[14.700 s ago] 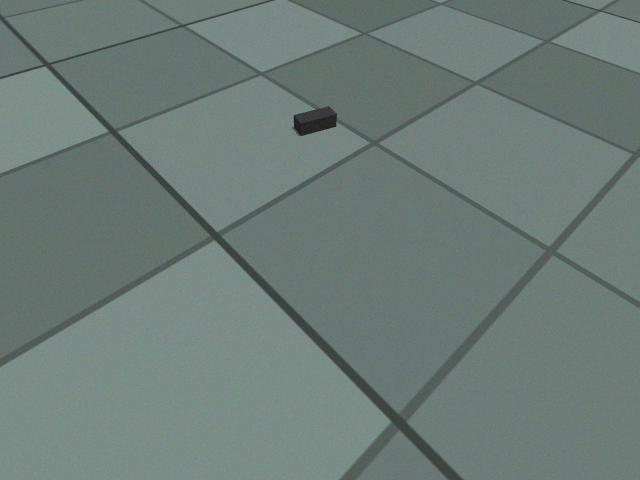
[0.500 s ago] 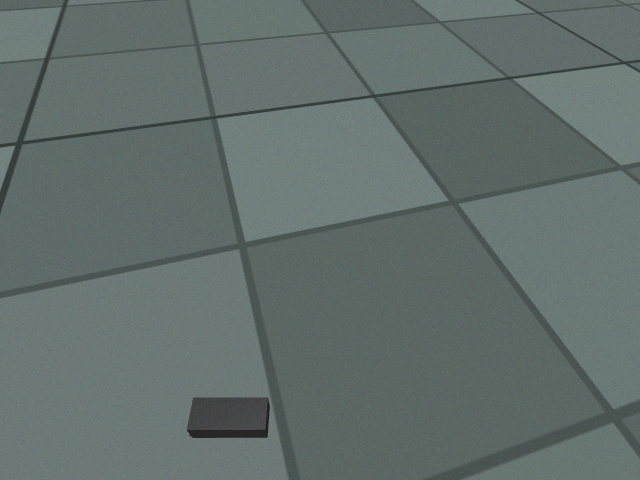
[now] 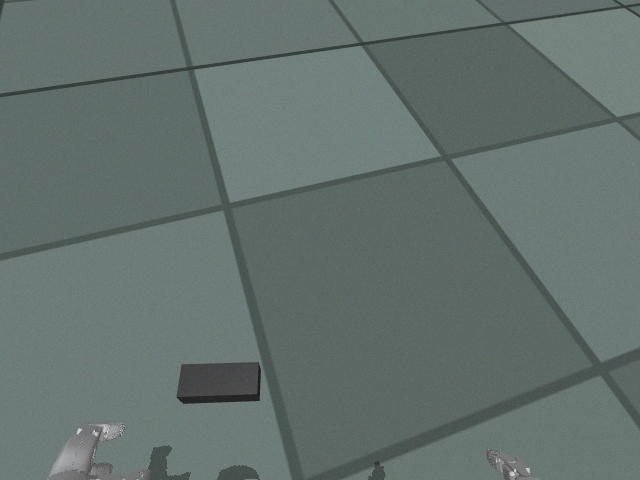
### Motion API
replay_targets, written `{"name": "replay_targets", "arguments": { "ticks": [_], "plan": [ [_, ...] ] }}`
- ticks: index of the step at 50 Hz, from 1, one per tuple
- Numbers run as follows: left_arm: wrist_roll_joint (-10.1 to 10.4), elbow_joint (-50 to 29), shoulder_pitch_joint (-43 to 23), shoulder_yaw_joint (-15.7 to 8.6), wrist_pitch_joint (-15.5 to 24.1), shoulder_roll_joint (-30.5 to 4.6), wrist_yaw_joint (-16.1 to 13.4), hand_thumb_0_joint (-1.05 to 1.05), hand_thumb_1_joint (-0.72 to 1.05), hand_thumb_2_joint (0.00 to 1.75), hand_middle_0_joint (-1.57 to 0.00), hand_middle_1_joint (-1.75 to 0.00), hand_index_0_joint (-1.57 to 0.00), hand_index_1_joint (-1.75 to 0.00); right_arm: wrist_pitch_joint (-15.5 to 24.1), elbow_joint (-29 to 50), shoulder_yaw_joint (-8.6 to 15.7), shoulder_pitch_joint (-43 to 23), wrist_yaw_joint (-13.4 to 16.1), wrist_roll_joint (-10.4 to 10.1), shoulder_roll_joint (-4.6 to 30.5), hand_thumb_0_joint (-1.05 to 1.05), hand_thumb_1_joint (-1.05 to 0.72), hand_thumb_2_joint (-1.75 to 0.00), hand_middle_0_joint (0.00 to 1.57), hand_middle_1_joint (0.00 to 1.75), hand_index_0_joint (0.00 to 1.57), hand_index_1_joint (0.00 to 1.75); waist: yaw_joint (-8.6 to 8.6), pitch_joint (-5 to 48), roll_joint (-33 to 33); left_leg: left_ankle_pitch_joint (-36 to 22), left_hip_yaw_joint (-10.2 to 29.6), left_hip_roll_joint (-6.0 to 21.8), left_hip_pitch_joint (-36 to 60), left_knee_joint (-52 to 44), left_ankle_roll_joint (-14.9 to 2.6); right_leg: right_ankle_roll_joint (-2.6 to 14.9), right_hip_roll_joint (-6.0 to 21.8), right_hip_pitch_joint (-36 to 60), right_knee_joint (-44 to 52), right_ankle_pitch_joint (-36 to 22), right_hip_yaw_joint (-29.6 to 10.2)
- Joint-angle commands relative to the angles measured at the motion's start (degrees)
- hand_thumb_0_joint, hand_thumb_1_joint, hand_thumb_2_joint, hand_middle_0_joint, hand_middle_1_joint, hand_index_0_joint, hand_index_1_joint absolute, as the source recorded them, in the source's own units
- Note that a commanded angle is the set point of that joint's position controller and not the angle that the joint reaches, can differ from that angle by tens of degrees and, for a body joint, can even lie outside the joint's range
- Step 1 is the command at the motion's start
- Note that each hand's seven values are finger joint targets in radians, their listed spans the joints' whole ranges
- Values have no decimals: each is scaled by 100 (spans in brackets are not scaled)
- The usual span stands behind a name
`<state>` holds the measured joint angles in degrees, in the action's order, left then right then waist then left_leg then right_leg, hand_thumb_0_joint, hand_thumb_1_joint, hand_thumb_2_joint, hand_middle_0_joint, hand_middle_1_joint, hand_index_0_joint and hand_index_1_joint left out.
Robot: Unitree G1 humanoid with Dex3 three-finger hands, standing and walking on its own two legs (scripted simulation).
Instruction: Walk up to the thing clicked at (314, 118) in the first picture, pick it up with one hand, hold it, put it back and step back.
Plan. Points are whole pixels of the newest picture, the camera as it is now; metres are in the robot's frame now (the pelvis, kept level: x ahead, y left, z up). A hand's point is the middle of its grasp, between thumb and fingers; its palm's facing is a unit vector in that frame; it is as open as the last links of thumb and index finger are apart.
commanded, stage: rise first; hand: left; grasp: from above
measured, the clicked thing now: (221, 382) +0.43 +0.25 -0.71
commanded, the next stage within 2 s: none
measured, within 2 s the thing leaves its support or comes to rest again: neither
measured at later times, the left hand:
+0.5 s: hand out of the picture +0.14 +0.27 -0.21, palm faces -0.17 -0.87 -0.47, open 14.1 cm
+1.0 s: hand (144, 464) +0.20 +0.29 -0.34, palm faces -0.43 -0.58 -0.69, open 14.3 cm
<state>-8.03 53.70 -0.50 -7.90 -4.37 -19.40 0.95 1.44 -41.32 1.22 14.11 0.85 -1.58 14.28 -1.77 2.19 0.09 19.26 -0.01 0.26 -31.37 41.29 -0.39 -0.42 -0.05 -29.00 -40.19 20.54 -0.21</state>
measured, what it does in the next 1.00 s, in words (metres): lowers itself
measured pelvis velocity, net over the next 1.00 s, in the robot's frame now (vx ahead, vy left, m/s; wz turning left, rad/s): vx -0.05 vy -0.01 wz -0.01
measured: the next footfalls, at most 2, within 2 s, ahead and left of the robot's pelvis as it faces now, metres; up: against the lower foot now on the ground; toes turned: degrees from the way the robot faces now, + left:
none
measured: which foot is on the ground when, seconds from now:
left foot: down 0.00-1.00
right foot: down 0.00-1.00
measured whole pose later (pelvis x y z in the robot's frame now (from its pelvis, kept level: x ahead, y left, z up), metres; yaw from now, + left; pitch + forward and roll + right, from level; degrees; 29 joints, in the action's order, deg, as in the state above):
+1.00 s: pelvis -0.05 -0.01 -0.21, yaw -1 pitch +32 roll -2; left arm -32.6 36.1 -3.8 -8.4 5.9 -28.7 -1.2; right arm 10.7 -34.2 2.3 4.3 -1.3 0.2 17.1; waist -1.1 10.4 0.0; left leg 37.7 2.3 0.5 -93.2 99.0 0.1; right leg 0.0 -0.6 -89.9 -98.3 40.3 1.8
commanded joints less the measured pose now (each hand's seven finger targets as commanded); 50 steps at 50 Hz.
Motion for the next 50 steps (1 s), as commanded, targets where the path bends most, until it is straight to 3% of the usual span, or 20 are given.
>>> {"name": "replay_targets", "arguments": {
  "ticks": [1,2,5,12,18,24,25,26,29,30,33,35,38,40,42,43,45,48,50],
  "plan": [
    [-109,-957,424,-296,-286,-978,-106,0,-54,97,-7,-108,-7,-107,329,1061,345,-213,32,-40,950,0,-89,-90,20,30,20,30,205,1087,-42,-799,57,-58,88,10,12,204,-148,-108,-42,-612,227],
    [-150,-1149,291,-265,-296,-957,-105,0,-55,98,-7,-109,-8,-108,358,1142,364,-160,33,-34,964,0,-91,-90,20,30,20,30,124,1147,-79,-762,61,-43,26,152,7,201,-148,-325,-200,-595,210],
    [-279,-1877,199,-426,-207,-1157,-133,0,-57,98,-7,-108,-8,-108,493,1266,397,-108,68,9,893,0,-92,-90,20,30,20,30,107,1483,-203,-848,85,-20,-151,617,-3,183,-119,-689,-671,-664,194],
    [-462,-2934,1058,-419,-367,-1090,-105,0,-55,98,-7,-107,-7,-107,671,1488,422,-57,138,42,860,0,-90,-90,20,30,20,30,33,1888,-417,-1219,125,25,-293,1153,-17,167,-117,-1069,-1195,-895,161],
    [-558,-3130,1601,-338,-613,-979,-91,0,-55,96,-7,-107,-7,-106,757,1504,389,-72,121,83,831,0,-90,-90,20,30,20,30,3,1821,-427,-1196,207,67,-720,1524,-19,183,-128,-1557,-1568,-729,214],
    [-708,-3576,1802,-428,-584,-1033,-151,0,-58,96,-8,-107,-8,-107,863,1808,375,-246,73,93,779,0,-93,-91,20,30,20,30,84,2045,-391,-1070,141,-3,-1246,2091,-71,165,-127,-1896,-1982,-785,194],
    [-709,-3610,1838,-386,-567,-980,-153,0,-58,97,-8,-107,-8,-106,880,1839,378,-263,52,92,800,0,-92,-90,20,30,20,30,24,2080,-377,-1063,202,20,-1293,2098,-50,183,-141,-2011,-2097,-697,214],
    [-740,-3744,1907,-462,-554,-1072,-149,0,-58,97,-8,-107,-8,-106,889,1818,382,-277,41,102,804,0,-92,-91,20,30,20,30,135,2187,-519,-1169,221,28,-1266,2163,-31,195,-143,-2112,-2228,-673,226],
    [-838,-3906,2068,-425,-549,-1093,-163,0,-60,96,-9,-107,-9,-107,893,1895,397,-310,12,78,780,0,-94,-91,20,30,20,30,80,2409,-357,-1160,162,-32,-1508,2466,-88,158,-149,-2081,-2330,-904,198],
    [-831,-4051,2226,-449,-557,-1076,-173,0,-61,96,-9,-108,-9,-107,893,1895,391,-295,-11,77,769,0,-95,-91,20,30,20,30,158,2520,-374,-1259,162,-32,-1501,2518,-85,163,-150,-2075,-2398,-962,190],
    [-915,-4162,2013,-450,-556,-1190,-182,0,-61,97,-10,-107,-10,-107,896,1883,408,-414,-47,63,844,0,-97,-92,20,30,20,30,124,2530,-479,-1337,269,7,-1656,2684,-60,185,-168,-2524,-2684,-789,246],
    [-1099,-3900,1554,-364,-469,-1226,-180,0,-61,98,-10,-106,-9,-106,924,1817,414,-496,-68,75,893,0,-96,-92,20,30,20,30,-30,2270,-509,-946,394,61,-2001,2823,-36,210,-181,-3094,-2985,-383,273],
    [-1440,-3324,778,-434,-121,-1450,-185,0,-61,97,-10,-104,-9,-105,1004,1707,429,-594,-88,111,932,0,-96,-91,20,30,20,30,-96,1923,-473,222,434,42,-2877,3183,-43,234,-156,-3913,-3428,421,231],
    [-1652,-3035,355,-459,198,-1572,-201,0,-61,98,-9,-103,-9,-103,1066,1633,449,-603,-95,116,968,0,-95,-91,20,30,20,30,-102,2017,-436,777,383,6,-3289,3448,-45,216,-144,-4240,-3660,773,190],
    [-1894,-3001,8,-286,531,-1545,-190,0,-61,100,-9,-103,-8,-104,1143,1594,480,-634,-108,127,1017,0,-94,-91,20,30,20,30,-84,2341,-584,1121,395,9,-3458,3633,-6,216,-150,-4571,-3972,998,175],
    [-2023,-3019,-250,-197,706,-1586,-183,0,-61,101,-10,-103,-8,-104,1174,1529,483,-641,-111,130,1031,0,-95,-91,20,30,20,30,-84,2594,-716,1125,419,20,-3458,3769,14,217,-154,-4772,-4153,1000,180],
    [-2293,-2991,-688,-427,1036,-2051,-250,0,-61,102,-11,-104,-9,-105,1198,1375,495,-609,-114,122,1097,0,-96,-92,20,30,20,30,-32,3155,-811,802,362,-2,-3572,4205,8,220,-171,-4981,-4486,780,170],
    [-2659,-2347,-867,-781,1368,-2611,-417,0,-61,102,-12,-104,-11,-106,1164,1143,466,-624,-170,122,1204,0,-99,-92,20,30,20,30,156,3500,-792,136,302,-22,-3985,4863,-34,228,-188,-5446,-5070,374,189],
    [-2978,-1841,-1165,-694,1462,-2573,-530,0,-61,103,-11,-104,-9,-106,1089,1018,478,-566,-210,133,1225,0,-97,-92,20,30,20,30,136,3598,-668,-15,282,-35,-4335,5212,-63,231,-201,-5706,-5331,256,233]
  ]
}}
